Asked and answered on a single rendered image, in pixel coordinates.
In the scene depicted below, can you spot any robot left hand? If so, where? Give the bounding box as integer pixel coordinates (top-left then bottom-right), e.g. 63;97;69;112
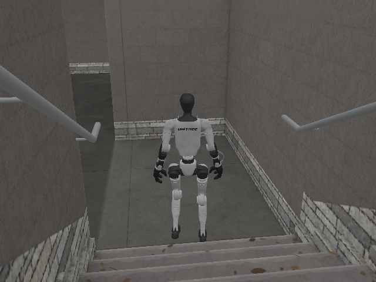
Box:
153;168;167;183

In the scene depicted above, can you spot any left robot forearm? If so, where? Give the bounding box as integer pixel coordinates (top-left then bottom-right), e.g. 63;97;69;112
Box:
155;144;167;170

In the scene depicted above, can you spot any right robot forearm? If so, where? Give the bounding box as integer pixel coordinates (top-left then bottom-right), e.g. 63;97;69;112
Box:
209;143;221;167

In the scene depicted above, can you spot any humanoid robot head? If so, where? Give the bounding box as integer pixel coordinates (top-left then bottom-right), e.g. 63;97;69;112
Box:
177;93;197;122

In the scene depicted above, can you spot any right robot shin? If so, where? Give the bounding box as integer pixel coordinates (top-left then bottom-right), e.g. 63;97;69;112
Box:
199;196;207;236

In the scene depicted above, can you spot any left robot upper arm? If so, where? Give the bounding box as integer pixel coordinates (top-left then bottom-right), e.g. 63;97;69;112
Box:
161;119;175;152

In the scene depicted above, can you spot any robot right hand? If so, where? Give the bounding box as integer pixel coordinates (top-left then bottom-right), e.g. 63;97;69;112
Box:
209;165;223;180

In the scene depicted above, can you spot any right robot upper arm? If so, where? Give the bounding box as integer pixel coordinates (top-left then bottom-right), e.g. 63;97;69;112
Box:
200;119;215;151

